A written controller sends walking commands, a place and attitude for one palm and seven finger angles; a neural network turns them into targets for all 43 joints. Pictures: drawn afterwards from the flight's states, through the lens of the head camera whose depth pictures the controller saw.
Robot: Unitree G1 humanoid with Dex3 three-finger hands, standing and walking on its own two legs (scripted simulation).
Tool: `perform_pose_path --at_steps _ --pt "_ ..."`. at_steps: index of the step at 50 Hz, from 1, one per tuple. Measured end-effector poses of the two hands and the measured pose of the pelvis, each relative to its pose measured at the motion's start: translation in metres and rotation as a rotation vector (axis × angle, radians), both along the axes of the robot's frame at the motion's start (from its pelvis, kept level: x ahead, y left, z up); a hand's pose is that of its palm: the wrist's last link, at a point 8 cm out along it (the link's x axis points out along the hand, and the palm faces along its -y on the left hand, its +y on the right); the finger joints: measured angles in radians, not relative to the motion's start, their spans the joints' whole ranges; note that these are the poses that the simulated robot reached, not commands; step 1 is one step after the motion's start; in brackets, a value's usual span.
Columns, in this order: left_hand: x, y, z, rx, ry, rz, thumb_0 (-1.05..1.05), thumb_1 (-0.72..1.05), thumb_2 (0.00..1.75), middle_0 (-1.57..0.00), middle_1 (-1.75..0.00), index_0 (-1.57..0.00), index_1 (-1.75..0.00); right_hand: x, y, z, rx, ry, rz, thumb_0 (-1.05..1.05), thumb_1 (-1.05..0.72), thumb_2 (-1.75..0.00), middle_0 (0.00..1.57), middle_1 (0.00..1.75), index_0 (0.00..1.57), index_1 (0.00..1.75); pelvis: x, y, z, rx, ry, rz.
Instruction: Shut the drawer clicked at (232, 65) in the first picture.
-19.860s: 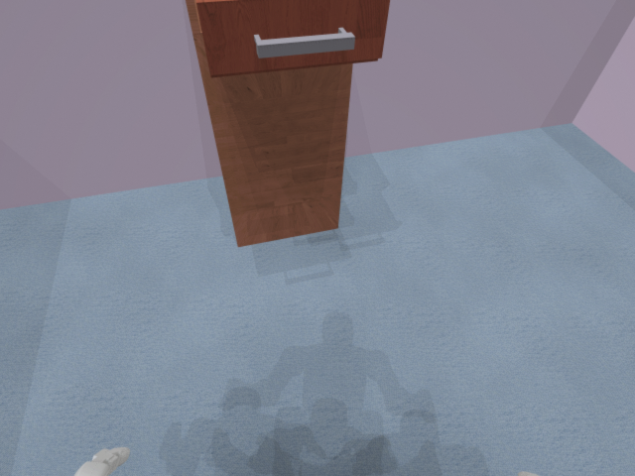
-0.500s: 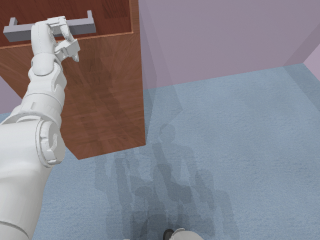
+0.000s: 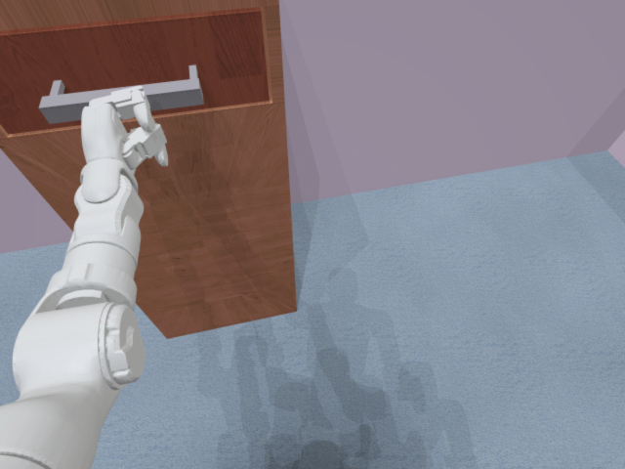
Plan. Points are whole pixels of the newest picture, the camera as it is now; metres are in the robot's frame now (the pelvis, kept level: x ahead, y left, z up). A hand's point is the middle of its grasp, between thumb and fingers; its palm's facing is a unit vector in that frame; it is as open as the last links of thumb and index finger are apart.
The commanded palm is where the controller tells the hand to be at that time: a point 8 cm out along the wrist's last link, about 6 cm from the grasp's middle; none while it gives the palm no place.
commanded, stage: draw the hand back to the body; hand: left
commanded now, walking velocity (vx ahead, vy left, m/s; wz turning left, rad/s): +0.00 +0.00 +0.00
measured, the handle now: (126, 90) +0.58 +0.22 +0.16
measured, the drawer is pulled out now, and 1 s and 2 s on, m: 0.00 0.00 0.00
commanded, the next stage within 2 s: step back with the hand held close in 1.46 s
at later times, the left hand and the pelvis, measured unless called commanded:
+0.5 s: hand (100, 208) +0.37 +0.20 +0.16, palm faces +0.20 -0.98 +0.00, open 3.3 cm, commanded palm +0.33 +0.24 +0.17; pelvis +0.01 -0.01 +0.01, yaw +2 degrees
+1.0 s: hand (20, 331) +0.24 +0.23 +0.17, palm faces +0.35 -0.89 -0.28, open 3.3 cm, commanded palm +0.19 +0.27 +0.18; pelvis -0.01 +0.00 +0.02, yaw +2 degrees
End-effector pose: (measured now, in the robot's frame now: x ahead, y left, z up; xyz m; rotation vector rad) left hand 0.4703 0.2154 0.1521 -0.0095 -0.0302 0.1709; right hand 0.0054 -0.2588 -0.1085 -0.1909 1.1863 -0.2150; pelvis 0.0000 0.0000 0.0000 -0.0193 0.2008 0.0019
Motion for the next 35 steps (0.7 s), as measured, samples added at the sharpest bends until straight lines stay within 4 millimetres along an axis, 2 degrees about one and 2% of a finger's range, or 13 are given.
perform_pose_path --at_steps 7,11,20,26,30,35 --pt "-0.011 0.006 0.004 0.004 -0.009 0.005 0.02 0.90 0.91 -1.40 -1.60 -1.40 -1.60 0.046 0.000 0.002 0.007 -0.078 0.034 0.00 -0.91 -0.90 0.21 0.30 0.20 0.30 0.010 -0.001 0.003 0.000 -0.020 0.010" --pt "-0.026 0.009 0.009 -0.003 -0.033 -0.003 0.01 0.90 0.91 -1.40 -1.60 -1.40 -1.60 0.071 0.002 0.005 0.023 -0.135 0.045 0.00 -0.91 -0.90 0.21 0.30 0.20 0.30 0.015 -0.001 0.005 0.002 -0.038 0.004" --pt "-0.092 0.025 0.002 -0.007 0.000 0.010 0.01 0.90 0.90 -1.40 -1.60 -1.40 -1.60 0.129 0.013 0.020 0.047 -0.295 0.100 0.01 -0.91 -0.90 0.21 0.30 0.20 0.30 0.014 -0.004 0.009 0.008 -0.116 0.011" --pt "-0.135 0.035 0.012 0.021 -0.022 0.027 0.02 0.90 0.90 -1.40 -1.60 -1.40 -1.60 0.162 0.024 0.035 0.041 -0.412 0.168 0.01 -0.91 -0.90 0.20 0.30 0.20 0.30 0.004 -0.005 0.010 0.012 -0.166 0.037" --pt "-0.155 0.036 0.018 0.021 -0.016 0.011 0.01 0.91 0.90 -1.40 -1.60 -1.40 -1.60 0.177 0.032 0.044 0.045 -0.479 0.195 0.01 -0.91 -0.90 0.20 0.30 0.20 0.30 -0.003 -0.005 0.011 0.015 -0.192 0.048" --pt "-0.186 0.032 0.024 0.184 -0.066 0.046 0.01 0.90 0.90 -1.40 -1.60 -1.40 -1.60 0.184 0.042 0.053 0.065 -0.539 0.220 0.01 -0.91 -0.90 0.21 0.30 0.20 0.30 -0.008 -0.004 0.014 0.018 -0.224 0.034"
